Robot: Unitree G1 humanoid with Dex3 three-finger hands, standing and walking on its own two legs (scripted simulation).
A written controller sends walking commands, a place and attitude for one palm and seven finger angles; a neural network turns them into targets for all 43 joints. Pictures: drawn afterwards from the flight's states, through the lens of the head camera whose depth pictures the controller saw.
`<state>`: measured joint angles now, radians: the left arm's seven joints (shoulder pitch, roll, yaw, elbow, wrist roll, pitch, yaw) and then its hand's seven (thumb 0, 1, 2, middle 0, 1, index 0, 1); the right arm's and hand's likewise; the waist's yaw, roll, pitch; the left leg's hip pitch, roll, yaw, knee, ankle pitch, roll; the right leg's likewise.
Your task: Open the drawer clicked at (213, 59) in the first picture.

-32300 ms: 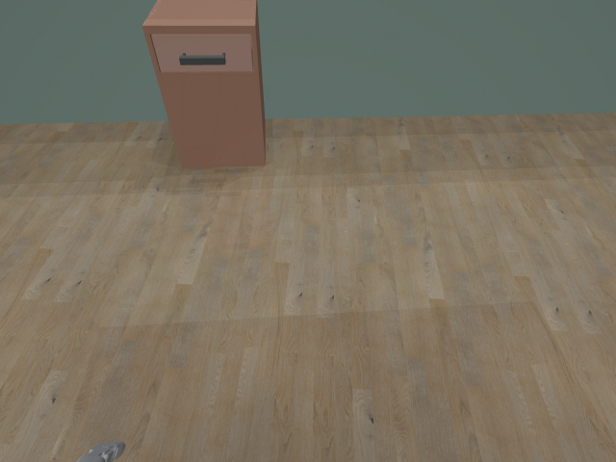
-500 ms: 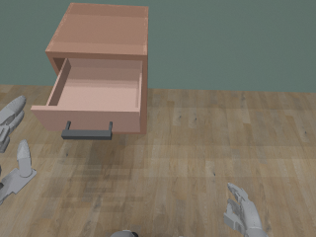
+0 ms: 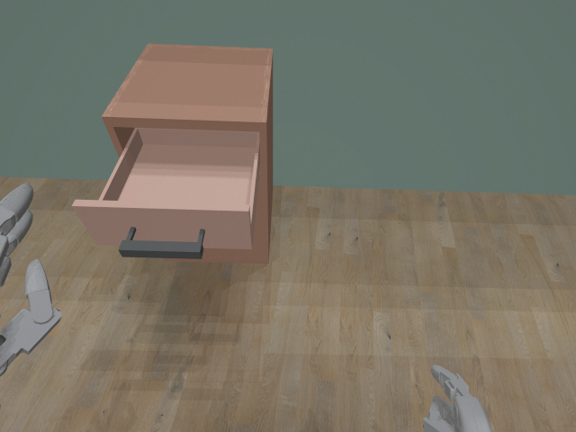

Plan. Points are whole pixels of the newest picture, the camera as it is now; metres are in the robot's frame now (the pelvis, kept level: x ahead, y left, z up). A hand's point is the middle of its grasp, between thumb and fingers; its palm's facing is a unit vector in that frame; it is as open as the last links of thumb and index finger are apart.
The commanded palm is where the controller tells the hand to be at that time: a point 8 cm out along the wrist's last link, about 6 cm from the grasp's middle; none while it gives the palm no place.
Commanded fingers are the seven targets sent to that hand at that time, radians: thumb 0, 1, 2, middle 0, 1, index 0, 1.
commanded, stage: stop stepping back and stand still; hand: left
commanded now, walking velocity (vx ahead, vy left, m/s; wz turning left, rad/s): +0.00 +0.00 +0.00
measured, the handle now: (164, 241) +0.53 +0.30 -0.18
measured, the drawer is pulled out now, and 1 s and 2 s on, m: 0.29 0.29 0.29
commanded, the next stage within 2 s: let the arm hang, fingers relaxed in 0.04 s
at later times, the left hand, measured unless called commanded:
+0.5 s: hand out of the picture +0.04 +0.19 -0.18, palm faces +0.07 -0.98 -0.17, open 7.0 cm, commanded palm none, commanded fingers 0.00 0.90 0.90 -0.20 -0.30 -0.20 -0.30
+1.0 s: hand out of the picture +0.01 +0.19 -0.17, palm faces +0.06 -0.98 -0.17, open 7.4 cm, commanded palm none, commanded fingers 0.00 0.90 0.90 -0.20 -0.30 -0.20 -0.30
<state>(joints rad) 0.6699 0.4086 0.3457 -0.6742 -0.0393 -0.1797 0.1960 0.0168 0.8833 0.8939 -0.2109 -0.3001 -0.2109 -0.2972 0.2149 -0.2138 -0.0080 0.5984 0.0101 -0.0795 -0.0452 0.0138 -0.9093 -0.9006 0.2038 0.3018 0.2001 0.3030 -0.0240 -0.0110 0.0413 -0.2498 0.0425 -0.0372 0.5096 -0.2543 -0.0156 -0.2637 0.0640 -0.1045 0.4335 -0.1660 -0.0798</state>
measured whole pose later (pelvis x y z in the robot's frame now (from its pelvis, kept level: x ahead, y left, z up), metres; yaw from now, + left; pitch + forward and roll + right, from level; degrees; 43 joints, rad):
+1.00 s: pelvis +0.02 +0.03 +0.00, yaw -1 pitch -2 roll +0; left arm 0.29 0.12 0.03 1.11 0.01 0.01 0.03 0.00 0.91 0.89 -0.20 -0.30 -0.20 -0.29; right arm 0.36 -0.08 0.00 1.10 -0.02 0.01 -0.04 0.00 -0.91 -0.90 0.20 0.30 0.20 0.30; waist 0.00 0.01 0.04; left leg -0.17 0.00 -0.01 0.45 -0.24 0.00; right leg -0.21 0.02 -0.08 0.43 -0.19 -0.05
